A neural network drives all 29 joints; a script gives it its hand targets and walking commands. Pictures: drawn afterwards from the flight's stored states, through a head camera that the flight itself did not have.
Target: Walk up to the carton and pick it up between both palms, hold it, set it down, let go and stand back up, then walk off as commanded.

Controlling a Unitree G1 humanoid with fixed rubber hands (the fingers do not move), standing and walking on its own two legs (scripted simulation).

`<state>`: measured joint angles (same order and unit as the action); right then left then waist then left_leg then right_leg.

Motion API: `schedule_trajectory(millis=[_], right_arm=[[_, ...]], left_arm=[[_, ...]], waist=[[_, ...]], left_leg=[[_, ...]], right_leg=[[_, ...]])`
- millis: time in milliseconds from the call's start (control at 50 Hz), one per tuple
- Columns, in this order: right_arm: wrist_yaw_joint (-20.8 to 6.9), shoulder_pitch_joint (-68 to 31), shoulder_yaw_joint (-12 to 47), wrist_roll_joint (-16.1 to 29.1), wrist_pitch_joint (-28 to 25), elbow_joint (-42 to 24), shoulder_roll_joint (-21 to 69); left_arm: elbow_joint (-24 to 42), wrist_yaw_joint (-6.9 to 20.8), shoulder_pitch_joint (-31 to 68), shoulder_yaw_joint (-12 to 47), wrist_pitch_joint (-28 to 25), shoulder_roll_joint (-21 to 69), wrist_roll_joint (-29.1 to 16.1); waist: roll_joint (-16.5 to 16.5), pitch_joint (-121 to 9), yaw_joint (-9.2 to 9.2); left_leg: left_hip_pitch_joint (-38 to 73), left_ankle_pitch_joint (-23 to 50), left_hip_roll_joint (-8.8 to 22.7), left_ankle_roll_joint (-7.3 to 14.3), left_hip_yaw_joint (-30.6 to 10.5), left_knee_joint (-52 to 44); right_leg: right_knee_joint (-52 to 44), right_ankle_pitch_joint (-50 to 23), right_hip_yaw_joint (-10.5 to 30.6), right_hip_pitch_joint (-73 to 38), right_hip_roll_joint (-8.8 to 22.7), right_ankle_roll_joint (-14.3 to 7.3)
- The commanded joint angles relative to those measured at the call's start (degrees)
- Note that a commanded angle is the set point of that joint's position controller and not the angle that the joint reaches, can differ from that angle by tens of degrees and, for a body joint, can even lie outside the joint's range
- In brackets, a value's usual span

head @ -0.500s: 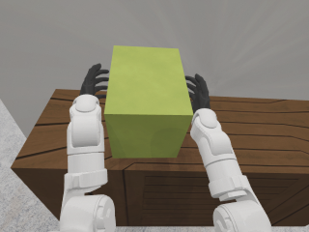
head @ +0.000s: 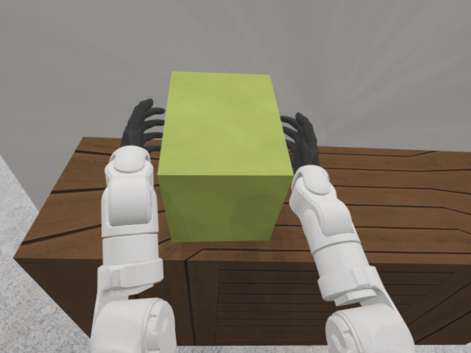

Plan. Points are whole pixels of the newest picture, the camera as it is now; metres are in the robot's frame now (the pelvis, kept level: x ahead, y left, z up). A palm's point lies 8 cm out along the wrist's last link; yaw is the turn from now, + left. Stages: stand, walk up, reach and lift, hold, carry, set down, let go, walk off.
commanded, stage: hold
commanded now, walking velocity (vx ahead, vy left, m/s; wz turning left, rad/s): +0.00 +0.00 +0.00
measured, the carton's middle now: (221, 157) +0.40 +0.01 +0.14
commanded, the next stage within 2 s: none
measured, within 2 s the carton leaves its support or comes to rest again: neither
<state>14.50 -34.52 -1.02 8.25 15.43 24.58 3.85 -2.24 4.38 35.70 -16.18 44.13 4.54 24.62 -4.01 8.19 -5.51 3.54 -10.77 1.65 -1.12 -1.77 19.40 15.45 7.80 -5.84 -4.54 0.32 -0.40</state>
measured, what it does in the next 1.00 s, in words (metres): stands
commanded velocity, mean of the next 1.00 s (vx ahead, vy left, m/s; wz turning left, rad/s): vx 0.00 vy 0.00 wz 0.00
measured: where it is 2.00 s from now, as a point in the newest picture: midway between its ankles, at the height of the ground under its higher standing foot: outside the picture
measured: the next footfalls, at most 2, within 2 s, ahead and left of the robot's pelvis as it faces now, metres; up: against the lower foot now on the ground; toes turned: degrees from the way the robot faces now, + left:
none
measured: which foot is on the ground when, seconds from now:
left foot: down 0.00-1.00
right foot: down 0.00-1.00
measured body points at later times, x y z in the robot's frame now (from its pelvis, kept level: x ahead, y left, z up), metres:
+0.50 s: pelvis +0.00 +0.01 +0.00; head -0.03 +0.04 +0.45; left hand +0.38 +0.14 +0.19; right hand +0.36 -0.13 +0.17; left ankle +0.02 +0.13 -0.75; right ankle +0.03 -0.11 -0.75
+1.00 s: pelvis +0.00 +0.00 +0.00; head -0.03 +0.03 +0.45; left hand +0.38 +0.14 +0.19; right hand +0.37 -0.13 +0.17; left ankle +0.02 +0.13 -0.75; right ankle +0.03 -0.11 -0.75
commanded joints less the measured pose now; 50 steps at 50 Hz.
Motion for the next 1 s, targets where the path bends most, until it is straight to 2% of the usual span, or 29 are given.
schedule_trajectory(millis=[0, 40, 80, 120, 140, 160, 180, 200, 220, 300, 420, 440, 480, 500, 520, 560, 600, 640, 680, 700, 720, 760, 780, 820, 840, 880, 900, 920, 980], right_arm=[[-6.32, -45.92, 20.54, 3.0, -4.02, -16.91, 26.13], [-6.35, -44.63, 20.64, 2.62, -3.88, -15.54, 27.12], [-6.23, -45.12, 20.42, 2.87, -4.37, -15.9, 27.45], [-6.12, -45.08, 21.57, 3.65, -4.7, -19.42, 26.63], [-5.97, -47.29, 21.88, 3.52, -4.65, -18.87, 26.86], [-5.94, -44.13, 22.07, 3.83, -4.7, -18.59, 26.22], [-5.99, -43.94, 23.36, 4.43, -4.15, -18.98, 26.47], [-5.68, -41.39, 22.17, 4.31, -3.59, -16.54, 25.32], [-6.0, -39.49, 22.16, 3.97, -3.24, -15.46, 25.82], [-6.25, -42.32, 22.12, 3.89, -4.08, -17.62, 24.99], [-6.4, -43.33, 20.98, 2.92, -4.49, -19.0, 25.39], [-6.62, -45.79, 20.66, 2.9, -4.55, -18.28, 25.09], [-6.55, -44.37, 21.1, 3.48, -5.05, -19.99, 25.46], [-6.53, -40.16, 20.87, 2.83, -4.12, -15.92, 24.37], [-6.58, -40.88, 21.31, 3.11, -4.18, -16.46, 25.22], [-6.77, -41.69, 21.05, 4.28, -4.62, -17.2, 23.87], [-6.85, -42.28, 20.35, 3.42, -4.96, -18.35, 24.5], [-6.72, -44.89, 21.66, 3.48, -5.16, -20.74, 24.25], [-6.58, -43.39, 22.94, 3.6, -4.8, -19.77, 25.76], [-6.66, -43.73, 22.1, 3.57, -4.69, -18.76, 24.72], [-6.64, -42.2, 19.98, 2.06, -4.22, -16.0, 24.77], [-7.26, -42.98, 17.88, 1.41, -4.14, -12.75, 25.92], [-7.37, -44.41, 18.97, 1.83, -4.66, -15.08, 27.03], [-7.33, -46.82, 20.05, 1.64, -5.24, -16.55, 26.55], [-6.92, -46.91, 20.84, 3.01, -5.52, -17.93, 26.15], [-7.02, -45.1, 20.01, 2.69, -4.64, -15.49, 25.98], [-7.06, -44.85, 18.47, 1.98, -4.19, -13.04, 24.88], [-7.34, -47.66, 17.94, 1.7, -4.43, -12.8, 25.03], [-7.1, -47.08, 19.92, 2.19, -5.17, -14.3, 26.66]], left_arm=[[1.6, 8.34, 30.79, 21.88, -2.81, 25.81, -8.86], [2.41, 8.5, 30.45, 22.22, -3.01, 25.87, -9.31], [3.7, 8.5, 32.35, 22.81, -3.11, 27.09, -9.13], [4.78, 7.81, 31.06, 25.16, -3.15, 28.07, -10.52], [4.9, 7.62, 33.93, 24.99, -3.91, 26.74, -11.36], [6.52, 7.53, 31.63, 25.67, -3.66, 27.56, -10.43], [7.1, 7.26, 30.53, 25.32, -3.55, 28.12, -9.79], [5.61, 7.41, 27.96, 24.76, -2.64, 26.87, -8.83], [5.7, 7.88, 27.94, 22.89, -2.58, 26.41, -8.45], [5.7, 7.99, 29.77, 23.85, -2.28, 25.93, -8.88], [5.08, 8.04, 29.87, 24.95, -2.12, 27.55, -9.9], [2.55, 8.16, 30.7, 23.58, -2.38, 26.47, -9.0], [5.19, 7.57, 29.01, 25.51, -2.39, 28.43, -10.17], [5.82, 7.7, 28.84, 25.96, -2.28, 27.87, -9.63], [6.42, 7.82, 28.51, 24.49, -2.46, 27.99, -9.28], [6.9, 7.7, 28.62, 25.26, -2.19, 28.34, -8.73], [6.47, 7.46, 28.8, 26.12, -2.11, 27.91, -9.36], [6.2, 7.35, 29.15, 25.46, -2.61, 26.99, -9.96], [7.59, 7.17, 30.47, 25.64, -3.34, 26.74, -10.43], [5.91, 7.0, 29.64, 24.88, -2.84, 26.42, -9.67], [4.77, 7.28, 32.07, 24.83, -3.24, 26.54, -9.91], [2.27, 7.92, 32.76, 22.3, -2.91, 26.1, -8.01], [3.06, 8.0, 31.81, 22.75, -2.85, 27.53, -9.07], [3.0, 7.55, 32.38, 23.64, -3.34, 27.34, -9.73], [3.63, 7.28, 31.91, 24.81, -3.49, 27.57, -9.73], [1.95, 7.54, 31.13, 22.01, -2.87, 26.7, -8.21], [-0.01, 7.7, 31.31, 21.37, -2.52, 26.41, -7.53], [-2.26, 7.95, 32.18, 19.94, -2.4, 25.66, -7.25], [1.2, 7.87, 32.44, 21.56, -3.12, 26.83, -8.41]], waist=[[3.21, -21.2, -0.45], [2.78, -21.49, -0.54], [5.36, -24.36, -0.69], [5.21, -25.69, -0.96], [4.58, -26.7, -0.77], [7.07, -28.02, -1.2], [6.29, -27.73, -0.54], [6.92, -24.52, -1.46], [5.65, -22.4, -0.6], [5.41, -23.67, -0.5], [4.42, -21.94, -1.5], [5.39, -20.65, -0.3], [5.73, -24.33, -0.69], [6.44, -22.83, -1.92], [5.66, -22.37, -1.44], [8.26, -22.97, -0.77], [7.78, -24.24, -1.34], [4.89, -25.89, -0.47], [4.96, -26.66, -0.9], [6.21, -25.29, -0.05], [5.43, -23.22, -1.4], [4.74, -18.26, -0.9], [4.09, -21.46, -0.22], [3.79, -24.92, -0.57], [5.6, -26.61, -0.41], [4.78, -22.45, 0.02], [3.97, -20.85, -0.38], [3.77, -19.31, 0.5], [4.37, -24.51, 0.13]], left_leg=[[-1.29, 10.5, -4.22, 1.64, 5.19, -2.94], [-1.68, 10.52, -3.94, 1.58, 4.84, -2.99], [-0.31, 12.41, -4.07, 1.25, 5.32, -2.34], [1.1, 17.38, -3.86, 0.34, 4.36, -1.25], [0.63, 15.05, -4.04, 0.67, 4.47, -1.4], [2.03, 19.41, -4.07, 0.05, 4.61, -0.82], [2.74, 20.78, -4.11, 0.03, 4.47, -0.59], [2.7, 21.09, -4.04, -0.35, 4.19, -0.15], [2.71, 18.89, -4.1, 0.21, 4.75, -1.27], [1.9, 17.25, -3.85, 0.51, 5.26, -1.51], [1.44, 15.94, -3.13, 0.57, 4.55, -1.82], [-0.32, 12.36, -3.59, 0.7, 4.88, -2.65], [1.89, 19.17, -2.88, -0.31, 4.12, -1.17], [3.86, 19.95, -3.01, -0.85, 4.29, -0.98], [3.22, 20.29, -3.45, -0.48, 4.55, -1.25], [1.68, 18.66, -3.0, -0.77, 4.4, -1.96], [1.91, 19.89, -3.07, -0.82, 4.21, -1.12], [2.4, 18.73, -3.31, 0.22, 4.64, -1.3], [2.0, 19.38, -3.74, 0.09, 4.45, -0.65], [1.74, 16.62, -3.58, 0.17, 4.43, -1.27], [-0.5, 12.67, -3.57, 0.63, 4.81, -2.42], [-3.57, 6.06, -3.7, 1.37, 5.38, -4.46], [-2.53, 8.87, -3.35, 1.76, 5.28, -4.17], [-0.89, 10.98, -3.76, 1.61, 5.21, -3.34], [-0.06, 14.35, -3.22, 1.11, 4.53, -2.44], [-0.14, 14.5, -3.85, 1.33, 4.91, -2.65], [-0.66, 11.44, -3.58, 1.06, 4.64, -3.36], [-4.03, 5.05, -3.65, 1.93, 5.12, -4.59], [-1.86, 12.47, -3.94, 1.68, 5.37, -2.93]], right_leg=[[-1.4, -7.48, -1.02, -9.31, -2.48, 3.06], [-0.23, -8.49, -0.98, -9.58, -2.48, 3.22], [-0.41, -8.56, -0.9, -9.26, -2.32, 2.98], [0.09, -11.04, -1.2, -9.54, -3.25, 2.51], [-0.09, -10.25, -1.42, -9.51, -2.91, 3.11], [0.12, -13.02, -1.54, -10.11, -3.18, 2.78], [0.57, -13.59, -1.42, -10.25, -3.53, 2.8], [0.24, -14.62, -1.42, -10.41, -3.39, 2.64], [-0.32, -12.65, -0.81, -9.39, -3.17, 2.97], [-0.35, -9.75, -1.61, -8.07, -3.34, 2.49], [-0.93, -8.63, -1.44, -8.39, -3.39, 2.25], [-1.58, -4.92, -1.18, -7.85, -3.23, 2.17], [-0.12, -9.25, -1.95, -8.63, -3.98, 1.89], [-0.37, -10.37, -1.99, -8.48, -3.75, 1.97], [-0.36, -10.83, -1.89, -9.52, -3.41, 2.26], [-0.26, -7.56, -1.93, -9.75, -3.71, 1.77], [-0.27, -8.91, -1.78, -9.46, -3.81, 1.58], [-0.42, -9.72, -1.94, -9.32, -3.74, 2.48], [0.45, -12.28, -1.58, -10.44, -3.58, 2.61], [0.02, -9.68, -1.44, -9.24, -3.54, 2.35], [-0.73, -5.93, -1.65, -8.67, -3.17, 2.34], [-0.86, -1.98, -1.51, -7.23, -2.6, 2.26], [-0.61, -4.23, -1.23, -8.5, -2.78, 2.21], [-0.6, -6.57, -1.44, -9.24, -2.58, 2.71], [-0.18, -8.24, -1.44, -9.8, -3.24, 2.25], [-0.69, -7.32, -1.14, -8.82, -3.17, 2.54], [-0.73, -4.72, -1.56, -7.74, -3.36, 2.47], [-1.21, -1.23, -1.01, -7.82, -2.58, 2.3], [-0.07, -8.41, -1.47, -10.5, -2.71, 2.61]])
